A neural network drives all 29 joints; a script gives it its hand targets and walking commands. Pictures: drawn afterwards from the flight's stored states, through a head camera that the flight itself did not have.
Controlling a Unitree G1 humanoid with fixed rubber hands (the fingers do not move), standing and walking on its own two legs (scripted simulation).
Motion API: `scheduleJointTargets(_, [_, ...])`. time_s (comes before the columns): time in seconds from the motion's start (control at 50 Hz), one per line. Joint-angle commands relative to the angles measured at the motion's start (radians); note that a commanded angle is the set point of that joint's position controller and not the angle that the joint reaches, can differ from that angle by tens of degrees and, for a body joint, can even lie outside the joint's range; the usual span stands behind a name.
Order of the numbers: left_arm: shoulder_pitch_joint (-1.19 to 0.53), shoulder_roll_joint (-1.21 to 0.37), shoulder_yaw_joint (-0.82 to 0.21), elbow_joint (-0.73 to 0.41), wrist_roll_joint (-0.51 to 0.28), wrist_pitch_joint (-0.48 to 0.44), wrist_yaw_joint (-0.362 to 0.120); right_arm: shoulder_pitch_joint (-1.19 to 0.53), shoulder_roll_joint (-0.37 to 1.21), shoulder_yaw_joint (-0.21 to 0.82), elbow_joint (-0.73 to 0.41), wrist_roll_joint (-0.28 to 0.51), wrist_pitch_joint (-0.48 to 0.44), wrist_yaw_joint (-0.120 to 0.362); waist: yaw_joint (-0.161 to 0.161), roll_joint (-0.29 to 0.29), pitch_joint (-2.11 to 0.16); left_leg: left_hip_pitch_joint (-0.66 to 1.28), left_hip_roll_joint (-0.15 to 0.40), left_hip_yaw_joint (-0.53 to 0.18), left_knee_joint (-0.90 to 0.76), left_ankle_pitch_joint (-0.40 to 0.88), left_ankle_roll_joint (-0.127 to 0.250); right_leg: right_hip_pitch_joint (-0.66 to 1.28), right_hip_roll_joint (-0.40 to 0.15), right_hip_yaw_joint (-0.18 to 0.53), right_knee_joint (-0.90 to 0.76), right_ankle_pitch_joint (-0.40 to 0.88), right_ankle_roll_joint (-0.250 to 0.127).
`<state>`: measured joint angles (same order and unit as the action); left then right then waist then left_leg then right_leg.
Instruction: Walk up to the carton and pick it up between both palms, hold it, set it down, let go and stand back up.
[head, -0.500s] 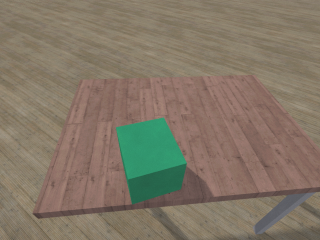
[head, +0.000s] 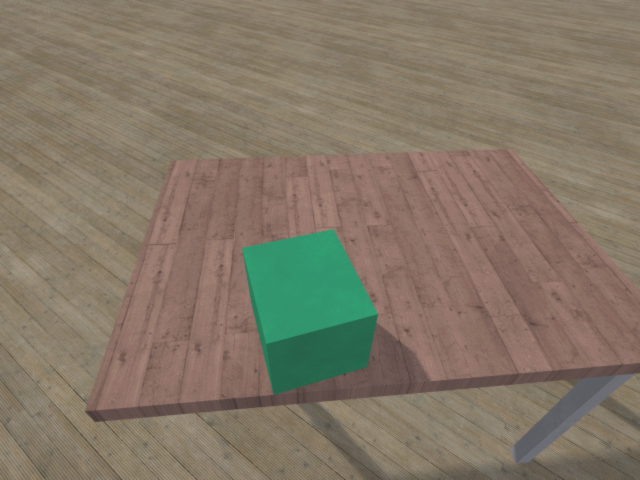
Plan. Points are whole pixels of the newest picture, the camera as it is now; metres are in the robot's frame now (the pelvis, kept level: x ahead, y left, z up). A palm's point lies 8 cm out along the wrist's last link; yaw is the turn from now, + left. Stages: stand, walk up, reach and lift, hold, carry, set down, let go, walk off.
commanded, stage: stand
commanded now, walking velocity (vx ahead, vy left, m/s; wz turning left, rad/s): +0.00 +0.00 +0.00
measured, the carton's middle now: (305, 307) +0.42 +0.03 -0.05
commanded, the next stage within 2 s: none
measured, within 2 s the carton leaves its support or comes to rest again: neither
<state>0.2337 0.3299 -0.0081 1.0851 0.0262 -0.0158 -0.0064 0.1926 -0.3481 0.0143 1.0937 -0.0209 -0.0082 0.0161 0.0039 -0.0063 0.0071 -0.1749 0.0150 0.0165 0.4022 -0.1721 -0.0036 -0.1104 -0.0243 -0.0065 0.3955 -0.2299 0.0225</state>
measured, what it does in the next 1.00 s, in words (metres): stands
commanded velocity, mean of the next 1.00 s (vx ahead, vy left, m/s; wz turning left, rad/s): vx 0.00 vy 0.00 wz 0.00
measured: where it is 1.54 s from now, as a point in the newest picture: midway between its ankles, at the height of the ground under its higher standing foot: outside the picture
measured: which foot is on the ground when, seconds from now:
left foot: down 0.00-1.00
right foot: down 0.00-1.00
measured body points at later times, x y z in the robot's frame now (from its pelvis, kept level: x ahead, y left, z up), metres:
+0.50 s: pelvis +0.00 +0.00 +0.00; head -0.01 +0.00 +0.45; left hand +0.06 +0.29 -0.13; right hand +0.06 -0.30 -0.13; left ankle +0.03 +0.12 -0.74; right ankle -0.01 -0.13 -0.74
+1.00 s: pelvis +0.01 +0.00 +0.00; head +0.00 +0.00 +0.45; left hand +0.07 +0.29 -0.13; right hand +0.08 -0.30 -0.13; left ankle +0.03 +0.12 -0.74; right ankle -0.01 -0.13 -0.74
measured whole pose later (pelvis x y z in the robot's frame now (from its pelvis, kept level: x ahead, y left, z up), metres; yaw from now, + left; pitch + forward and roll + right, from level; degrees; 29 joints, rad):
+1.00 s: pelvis +0.01 +0.00 +0.00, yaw +0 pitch -3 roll +0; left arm 0.15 0.33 0.00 1.13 0.01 -0.01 0.00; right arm 0.12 -0.35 0.01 1.13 -0.01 -0.01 0.00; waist 0.00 0.00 0.03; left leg -0.15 0.02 0.00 0.36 -0.16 -0.01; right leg -0.08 -0.02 0.00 0.35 -0.22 0.02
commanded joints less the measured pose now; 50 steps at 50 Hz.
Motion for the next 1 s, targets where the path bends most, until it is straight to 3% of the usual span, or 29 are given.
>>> scheduleJointTargets(0.0, [-0.021,0.236,0.046,-0.054,-0.005,-0.024,0.020,-0.049,-0.193,-0.037,-0.068,0.009,-0.028,-0.010,-0.017,-0.001,0.069,0.024,0.092,-0.120,-0.087,-0.021,0.032,-0.143,-0.073,0.094,-0.125,-0.050,-0.050])
scheduleJointTargets(0.02, [-0.012,0.212,0.046,-0.049,-0.011,-0.027,0.013,-0.026,-0.243,-0.052,-0.050,0.012,-0.025,-0.014,-0.007,0.083,0.033,0.022,0.098,-0.105,-0.094,-0.049,0.044,-0.128,-0.087,0.119,-0.134,-0.062,-0.047])
scheduleJointTargets(0.1, [-0.084,0.219,0.041,-0.052,0.005,-0.029,0.009,-0.060,-0.194,-0.042,-0.051,0.008,-0.025,-0.022,-0.008,-0.058,-0.013,0.043,0.109,-0.122,-0.074,0.036,0.054,-0.100,-0.086,0.105,-0.102,-0.026,-0.055])
scheduleJointTargets(0.12, [-0.062,0.204,0.042,-0.048,-0.010,-0.030,0.007,-0.061,-0.206,-0.040,-0.039,0.004,-0.027,-0.027,0.010,0.034,0.011,0.036,0.104,-0.125,-0.089,0.040,0.049,-0.092,-0.087,0.123,-0.114,-0.022,-0.056])
scheduleJointTargets(0.14, [-0.056,0.203,0.030,-0.051,-0.014,-0.034,0.005,-0.090,-0.205,-0.039,-0.057,0.012,-0.023,-0.027,-0.006,0.043,0.013,0.040,0.107,-0.127,-0.090,0.009,0.049,-0.108,-0.076,0.099,-0.123,-0.009,-0.047])
scheduleJointTargets(0.18, [-0.072,0.251,0.046,-0.033,-0.008,-0.032,0.014,-0.096,-0.217,-0.037,-0.042,0.008,-0.018,-0.021,0.012,0.016,0.049,-0.007,0.096,-0.121,-0.110,-0.011,0.045,-0.079,-0.087,0.102,-0.126,-0.015,-0.043])
scheduleJointTargets(0.24, [-0.049,0.229,0.042,-0.024,-0.007,-0.020,0.019,-0.006,-0.224,-0.050,-0.032,0.007,-0.016,-0.013,-0.028,-0.023,0.075,0.004,0.079,-0.113,-0.087,-0.042,0.029,-0.107,-0.062,0.098,-0.145,-0.065,-0.035])
scheduleJointTargets(0.26, [-0.066,0.216,0.037,-0.019,-0.002,-0.028,0.009,-0.065,-0.215,-0.047,-0.045,0.010,-0.019,-0.016,-0.010,0.001,0.024,0.038,0.101,-0.120,-0.080,0.000,0.039,-0.113,-0.083,0.097,-0.128,-0.053,-0.047])
scheduleJointTargets(0.28, [-0.064,0.241,0.048,-0.035,0.003,-0.032,0.016,-0.042,-0.184,-0.039,-0.046,0.010,-0.019,-0.015,-0.012,-0.044,-0.002,0.054,0.098,-0.112,-0.064,0.054,0.041,-0.082,-0.080,0.100,-0.140,-0.016,-0.039])
scheduleJointTargets(0.32, [-0.078,0.245,0.048,-0.034,-0.015,-0.027,0.015,-0.066,-0.200,-0.041,-0.051,0.014,-0.022,-0.014,-0.017,-0.016,-0.011,0.046,0.092,-0.109,-0.086,0.038,0.027,-0.070,-0.076,0.093,-0.129,0.002,-0.034])
scheduleJointTargets(0.34, [-0.068,0.222,0.038,-0.020,-0.006,-0.024,0.018,-0.055,-0.249,-0.051,-0.027,0.009,-0.021,-0.021,-0.003,0.048,0.027,0.023,0.095,-0.110,-0.067,0.050,0.045,-0.081,-0.096,0.125,-0.147,0.003,-0.050])
scheduleJointTargets(0.36, [-0.057,0.246,0.043,-0.022,-0.011,-0.020,0.017,-0.033,-0.208,-0.041,-0.026,0.016,-0.021,-0.021,-0.013,-0.039,0.012,0.033,0.103,-0.111,-0.071,0.049,0.036,-0.059,-0.087,0.094,-0.128,0.039,-0.046])
scheduleJointTargets(0.38, [-0.094,0.219,0.043,-0.010,-0.010,-0.018,0.020,-0.008,-0.245,-0.046,-0.018,0.011,-0.021,-0.020,-0.018,0.016,0.069,-0.004,0.109,-0.110,-0.090,0.066,0.045,-0.094,-0.100,0.128,-0.124,0.045,-0.054])
scheduleJointTargets(0.4, [-0.051,0.218,0.036,-0.018,-0.020,-0.022,0.019,-0.049,-0.221,-0.043,-0.035,0.018,-0.021,-0.017,-0.008,-0.013,0.035,0.028,0.109,-0.113,-0.075,0.065,0.041,-0.074,-0.081,0.095,-0.134,0.015,-0.041])
scheduleJointTargets(0.44, [-0.066,0.232,0.043,-0.011,-0.019,-0.029,0.014,-0.053,-0.228,-0.042,-0.035,0.011,-0.011,-0.021,-0.001,0.033,0.026,0.008,0.097,-0.117,-0.110,-0.015,0.034,-0.073,-0.083,0.096,-0.120,-0.025,-0.040])
scheduleJointTargets(0.5, [-0.091,0.238,0.043,-0.015,-0.004,-0.015,0.013,-0.081,-0.229,-0.049,-0.041,0.016,-0.014,-0.021,-0.007,-0.050,0.032,0.020,0.108,-0.132,-0.109,-0.025,0.038,-0.095,-0.080,0.095,-0.127,-0.036,-0.038])
scheduleJointTargets(0.54, [-0.075,0.207,0.043,-0.020,-0.017,-0.015,0.014,-0.044,-0.227,-0.041,-0.028,0.015,-0.017,-0.025,-0.015,0.054,-0.022,0.045,0.095,-0.114,-0.083,0.005,0.032,-0.065,-0.085,0.111,-0.130,-0.004,-0.052])
scheduleJointTargets(0.56, [-0.113,0.212,0.040,-0.010,-0.010,-0.020,0.016,-0.069,-0.218,-0.047,-0.031,0.005,-0.015,-0.025,-0.011,-0.015,0.048,0.007,0.093,-0.121,-0.116,-0.014,0.024,-0.099,-0.075,0.084,-0.116,-0.028,-0.041])
scheduleJointTargets(0.64, [-0.093,0.224,0.046,-0.021,-0.013,-0.023,0.012,-0.108,-0.197,-0.038,-0.041,0.018,-0.024,-0.017,0.012,0.045,-0.040,0.064,0.109,-0.119,-0.086,0.144,0.040,-0.031,-0.090,0.100,-0.099,0.075,-0.052])
scheduleJointTargets(0.68, [-0.083,0.202,0.035,-0.019,-0.021,-0.024,0.015,-0.038,-0.208,-0.041,-0.017,0.024,-0.027,-0.027,-0.010,0.020,-0.046,0.070,0.114,-0.116,-0.077,0.182,0.033,-0.028,-0.104,0.111,-0.106,0.130,-0.058])
scheduleJointTargets(0.7, [-0.095,0.217,0.037,-0.013,-0.017,-0.021,0.020,-0.089,-0.228,-0.032,0.011,0.015,-0.028,-0.032,0.005,0.014,-0.033,0.081,0.113,-0.125,-0.077,0.192,0.046,-0.033,-0.100,0.127,-0.114,0.150,-0.054])
scheduleJointTargets(0.72, [-0.101,0.224,0.040,-0.020,-0.012,-0.024,0.019,-0.075,-0.201,-0.035,-0.021,0.014,-0.024,-0.029,-0.028,-0.011,-0.042,0.100,0.114,-0.116,-0.066,0.218,0.038,-0.035,-0.087,0.081,-0.114,0.164,-0.043])
scheduleJointTargets(0.74, [-0.103,0.219,0.045,-0.013,-0.014,-0.018,0.018,-0.067,-0.225,-0.040,-0.014,0.007,-0.022,-0.033,0.001,-0.030,-0.032,0.083,0.114,-0.113,-0.064,0.195,0.040,-0.010,-0.087,0.099,-0.112,0.123,-0.045])
scheduleJointTargets(0.8, [-0.083,0.221,0.044,0.013,-0.016,-0.020,0.018,-0.068,-0.237,-0.050,-0.026,0.007,-0.019,-0.029,-0.005,0.056,-0.021,0.064,0.109,-0.105,-0.085,0.159,0.042,-0.021,-0.105,0.119,-0.115,0.121,-0.050])
scheduleJointTargets(0.82, [-0.104,0.235,0.045,-0.001,-0.010,-0.023,0.023,-0.063,-0.219,-0.035,-0.016,0.014,-0.015,-0.030,-0.027,-0.011,-0.045,0.085,0.111,-0.106,-0.087,0.159,0.029,-0.026,-0.098,0.101,-0.123,0.120,-0.049])
scheduleJointTargets(0.84, [-0.138,0.221,0.037,-0.012,-0.019,-0.018,0.020,-0.108,-0.219,-0.041,-0.017,0.009,-0.020,-0.024,-0.016,-0.028,-0.045,0.081,0.120,-0.114,-0.077,0.179,0.034,-0.021,-0.099,0.095,-0.121,0.142,-0.046])
scheduleJointTargets(0.92, [-0.125,0.238,0.046,-0.007,-0.007,-0.016,0.022,-0.089,-0.212,-0.040,-0.027,0.004,-0.015,-0.026,-0.018,0.013,-0.008,0.059,0.107,-0.109,-0.099,0.151,0.024,-0.034,-0.094,0.101,-0.124,0.093,-0.045])
scheduleJointTargets(0.94, [-0.093,0.236,0.053,-0.009,-0.016,-0.018,0.018,-0.068,-0.228,-0.051,-0.001,0.007,-0.012,-0.026,-0.001,-0.061,0.001,0.071,0.107,-0.105,-0.100,0.088,0.022,-0.030,-0.085,0.096,-0.142,0.053,-0.036])
scheduleJointTargets(0.98, [-0.148,0.218,0.043,-0.017,-0.029,-0.020,0.022,-0.106,-0.223,-0.051,-0.020,0.007,-0.021,-0.024,-0.007,0.008,0.004,0.040,0.110,-0.098,-0.099,0.108,0.037,-0.026,-0.111,0.106,-0.130,0.098,-0.043])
